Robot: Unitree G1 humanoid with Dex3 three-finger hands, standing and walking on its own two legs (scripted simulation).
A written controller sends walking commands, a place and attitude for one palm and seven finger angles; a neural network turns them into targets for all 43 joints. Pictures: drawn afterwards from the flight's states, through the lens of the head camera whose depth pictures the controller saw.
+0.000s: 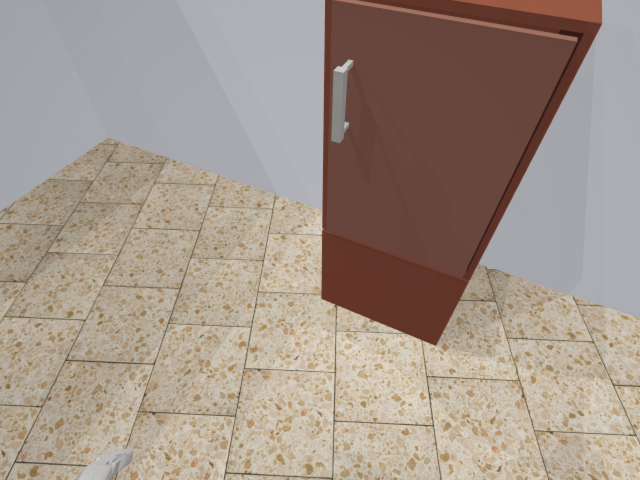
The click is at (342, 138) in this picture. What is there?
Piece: cupboard door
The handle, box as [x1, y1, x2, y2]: [331, 60, 353, 142]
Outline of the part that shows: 352,60 348,60 341,67 337,66 333,70 331,140 340,142 343,138 343,133 348,127 348,123 344,121 346,75 347,71 352,66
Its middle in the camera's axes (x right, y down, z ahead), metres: +0.04 -0.27 +0.77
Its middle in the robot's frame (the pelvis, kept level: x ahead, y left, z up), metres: +0.77 +0.00 +0.07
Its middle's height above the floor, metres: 0.84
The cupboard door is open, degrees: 0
